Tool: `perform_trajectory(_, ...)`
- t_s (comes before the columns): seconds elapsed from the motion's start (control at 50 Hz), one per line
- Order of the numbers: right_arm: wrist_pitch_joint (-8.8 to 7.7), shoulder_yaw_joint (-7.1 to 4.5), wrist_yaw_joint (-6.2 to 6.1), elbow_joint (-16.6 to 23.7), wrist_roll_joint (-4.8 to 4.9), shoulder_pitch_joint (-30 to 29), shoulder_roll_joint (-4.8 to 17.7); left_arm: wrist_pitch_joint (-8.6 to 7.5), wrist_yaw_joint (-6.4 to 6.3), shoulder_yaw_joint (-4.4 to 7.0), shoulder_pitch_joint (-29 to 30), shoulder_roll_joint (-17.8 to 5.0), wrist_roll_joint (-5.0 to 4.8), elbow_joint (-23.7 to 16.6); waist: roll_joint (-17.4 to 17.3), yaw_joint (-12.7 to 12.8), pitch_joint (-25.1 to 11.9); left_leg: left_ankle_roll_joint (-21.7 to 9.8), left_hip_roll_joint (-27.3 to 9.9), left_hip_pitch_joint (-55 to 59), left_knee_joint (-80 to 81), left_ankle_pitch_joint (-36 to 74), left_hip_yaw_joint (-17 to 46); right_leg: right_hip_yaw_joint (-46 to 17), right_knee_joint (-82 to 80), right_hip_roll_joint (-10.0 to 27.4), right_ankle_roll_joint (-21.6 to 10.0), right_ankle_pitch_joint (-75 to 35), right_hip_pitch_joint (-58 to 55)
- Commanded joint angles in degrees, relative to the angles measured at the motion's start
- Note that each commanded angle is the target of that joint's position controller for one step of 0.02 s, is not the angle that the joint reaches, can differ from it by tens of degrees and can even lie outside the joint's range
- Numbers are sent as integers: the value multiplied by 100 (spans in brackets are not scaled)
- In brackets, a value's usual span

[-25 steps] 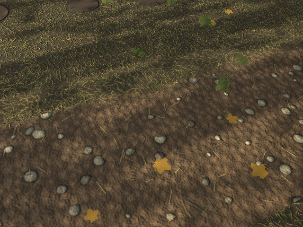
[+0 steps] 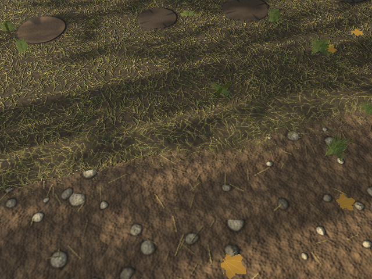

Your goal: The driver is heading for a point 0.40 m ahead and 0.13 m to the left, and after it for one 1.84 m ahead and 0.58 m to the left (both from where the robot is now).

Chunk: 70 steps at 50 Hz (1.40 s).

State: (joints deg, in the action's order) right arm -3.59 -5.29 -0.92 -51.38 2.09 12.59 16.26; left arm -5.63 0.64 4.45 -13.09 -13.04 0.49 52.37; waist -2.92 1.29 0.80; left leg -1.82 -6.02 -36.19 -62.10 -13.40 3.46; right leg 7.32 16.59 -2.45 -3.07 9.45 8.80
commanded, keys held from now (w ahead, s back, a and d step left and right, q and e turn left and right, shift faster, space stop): w+q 0.72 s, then w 0.28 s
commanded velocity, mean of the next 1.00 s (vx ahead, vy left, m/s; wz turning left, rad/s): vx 0.50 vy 0.00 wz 0.48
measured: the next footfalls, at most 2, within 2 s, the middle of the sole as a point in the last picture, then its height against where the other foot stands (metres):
left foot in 0.30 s outside the picture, level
right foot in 0.78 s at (188, 235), level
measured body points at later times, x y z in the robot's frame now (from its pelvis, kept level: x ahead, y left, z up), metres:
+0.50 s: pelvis +0.27 +0.08 +0.00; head +0.31 +0.10 +0.44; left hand +0.34 +0.39 -0.12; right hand +0.44 -0.16 -0.12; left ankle +0.28 +0.15 -0.75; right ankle +0.34 -0.10 -0.66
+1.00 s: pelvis +0.56 +0.12 +0.00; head +0.58 +0.12 +0.45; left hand +0.48 +0.38 -0.12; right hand +0.81 -0.06 -0.12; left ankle +0.50 +0.25 -0.67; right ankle +0.62 +0.04 -0.75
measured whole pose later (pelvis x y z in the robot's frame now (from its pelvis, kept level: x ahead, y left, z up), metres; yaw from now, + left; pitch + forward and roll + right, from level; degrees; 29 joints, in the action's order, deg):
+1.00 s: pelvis +0.56 +0.12 +0.00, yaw +30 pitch +1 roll -1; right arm -3.3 -3.9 -0.5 -43.3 0.7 13.5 16.7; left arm -5.8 1.3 3.2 -15.7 -14.4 0.1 50.3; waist -2.6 2.1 1.1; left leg -1.7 -3.0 -31.9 -60.8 -17.6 3.2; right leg 1.2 20.1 -3.0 -2.7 9.6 12.1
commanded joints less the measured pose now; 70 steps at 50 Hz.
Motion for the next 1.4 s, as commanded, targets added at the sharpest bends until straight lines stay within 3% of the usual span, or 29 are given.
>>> perform_trajectory(0.02,42,-8,39,331,-43,37,57,-122,-70,122,272,-654,27,-206,592,-188,60,23,-225,-509,594,866,340,-786,-984,1685,-808,-1456,-167)
perform_trajectory(0.2,63,142,401,1061,-69,-1551,91,93,-170,193,-436,-1089,-121,118,454,206,445,-231,68,-432,2602,1350,-470,248,-637,1864,-487,-2184,-1339)
perform_trajectory(0.24,87,78,463,1163,-69,-1465,256,190,-206,236,-384,-1257,-152,77,623,34,219,-407,378,49,2650,704,-800,409,-1,1907,-374,-3833,-1616)
perform_trajectory(0.28,119,-108,460,1008,-44,-524,574,302,-257,269,-288,-1402,-156,16,774,-544,-351,-674,836,1398,2783,294,-1084,567,1517,1800,-218,-5228,-1499)
perform_trajectory(0.3,142,-313,378,747,-34,468,957,313,-283,237,-252,-1352,-144,-48,593,-1022,-840,-916,912,2993,3116,576,-818,647,2903,1568,2,-4592,-643)
perform_trajectory(0.32,163,-490,259,646,-45,1001,1641,211,-221,50,-642,-755,45,-304,-690,-809,-1460,-1712,-529,5266,3152,467,1662,599,5098,897,367,-894,1797)
perform_trajectory(0.34,112,-403,263,799,-64,984,1629,-62,-110,-79,-531,-551,-32,-491,-901,-635,-2256,-2453,-1413,6191,4303,-366,4434,-690,6329,-66,459,2430,3197)
perform_trajectory(0.36,71,-266,270,805,-152,951,1193,-251,-26,51,215,-999,-268,-655,-387,-892,-1832,-2057,-1243,5988,4558,-259,3833,-1252,6476,281,295,2089,3845)
perform_trajectory(0.38,14,-212,255,840,-142,628,967,-334,-19,34,459,-978,-329,-730,-148,-751,-1181,-1819,-1018,5205,4544,148,2972,-1203,6091,542,171,1589,3918)
perform_trajectory(0.4,-18,-158,248,920,-110,183,784,-334,-73,52,422,-942,-215,-639,274,-448,-727,-1634,-758,4242,4590,731,2300,-1183,5533,782,189,1229,3546)
perform_trajectory(0.44,-49,-72,210,1075,-174,-241,564,-176,-118,133,262,-998,-72,-592,163,-82,-454,-1506,-453,3074,4825,1386,1742,-1202,4872,992,299,891,2723)
perform_trajectory(0.52,-88,-142,82,1035,-134,-4,857,-2,-159,87,707,-745,32,-823,87,-88,-201,-1469,-199,2334,5037,1776,1248,-1031,3567,822,627,13,2626)
perform_trajectory(0.6,-40,-160,17,944,-97,301,897,-42,-87,-13,1530,-581,-20,-1071,-160,-419,-43,-1101,134,1997,4959,1001,1011,-977,1831,451,648,-1426,2102)
perform_trajectory(0.7,24,-152,-16,798,-58,646,826,-145,39,26,1871,-879,-111,-1277,-270,-509,-41,-995,-175,2646,4345,510,1736,-1226,1121,328,505,-1192,1905)
perform_trajectory(0.76,73,-113,-52,826,-121,594,712,-246,68,105,1116,-1052,-89,-1070,-478,-99,-272,-817,-135,2879,3615,1109,1878,-1018,825,276,214,-712,1004)
perform_trajectory(0.78,54,-15,-30,859,-152,622,452,-281,47,183,450,-1242,6,-922,-324,185,-794,-643,162,2650,2715,1384,1598,-1229,911,592,-44,-666,-82)
perform_trajectory(0.8,34,101,-15,907,-255,976,152,-274,30,247,-374,-1558,51,-823,545,330,-1598,-392,641,1730,1037,-38,1071,-2365,1087,1602,-457,-497,-1660)
perform_trajectory(0.82,-32,142,4,947,13,1768,40,-179,90,361,-872,-1899,16,-495,2542,27,-1941,-57,1216,-227,-581,-2094,577,-5172,177,2596,-1380,1272,-2907)
perform_trajectory(0.84,-44,36,-24,835,71,1423,688,-169,122,219,-650,-1290,-130,-634,1553,240,-1326,-31,834,-848,-1157,-1824,849,-5272,-141,2458,-1217,2592,-2555)
perform_trajectory(0.88,-37,-11,-33,1046,-78,342,823,-102,97,72,-9,-918,-49,-764,623,244,-336,-42,458,-775,-1032,-901,540,-3677,-246,1967,-872,1530,-1191)
perform_trajectory(0.94,-68,19,35,1134,-134,244,502,-102,67,-17,154,-708,8,-667,842,-45,-154,-45,78,-221,-201,-428,330,-2654,-531,1517,-851,117,-368)
perform_trajectory(1.06,-85,193,95,1405,-176,-586,156,-59,-11,70,-229,-1128,-124,-428,687,122,-35,173,-24,-196,1731,760,-78,-1692,-899,1409,-926,-1019,-264)
perform_trajectory(1.22,-150,209,291,1736,-78,-1613,302,139,-33,73,-900,-1307,-214,-58,781,311,211,-27,317,376,3232,1085,-299,-1399,-499,1680,-667,-1509,-913)
perform_trajectory(1.28,-161,-30,252,1356,-148,-300,762,213,-66,52,-793,-1314,-218,-58,710,-462,-576,-393,587,2557,3617,986,-503,-1051,1111,1351,-369,-3252,-646)
perform_trajectory(1.3,-151,-164,181,1159,-232,780,1165,188,-69,-62,-690,-1076,-100,-233,252,-921,-1391,-747,-337,4314,3359,1189,446,-860,2721,1043,-158,-2091,496)
perform_trajectory(1.32,-95,-249,172,1053,-247,1115,1595,80,-43,-278,-1337,-363,-85,-333,-1257,-660,-2174,-1566,-1757,6132,3814,261,2907,-652,4753,112,188,1620,2712)
perform_trajectory(1.34,-78,-116,173,1053,-213,1198,1047,-2,-29,-138,-1086,-928,-211,-237,-835,-873,-2130,-1530,-1768,5885,4250,-453,3470,-1411,5520,253,150,2376,3300)
perform_trajectory(1.36,-101,-31,163,1059,-202,823,850,-37,-20,-31,-607,-1225,-339,-412,-584,-808,-1235,-1272,-1565,5145,4401,-302,2594,-1414,5653,495,94,1914,3626)
perform_trajectory(1.4,-159,66,190,1068,-238,128,515,20,-64,-7,-267,-1098,-252,-457,-252,-447,-453,-1033,-1100,3768,4807,358,1440,-1261,5154,883,147,1072,3279)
